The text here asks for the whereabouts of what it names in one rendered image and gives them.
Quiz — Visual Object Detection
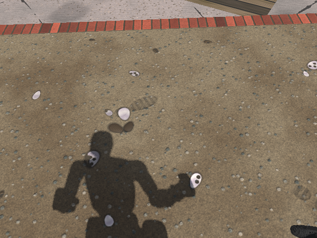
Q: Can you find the robot right hand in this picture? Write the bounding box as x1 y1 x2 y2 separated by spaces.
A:
290 225 317 238

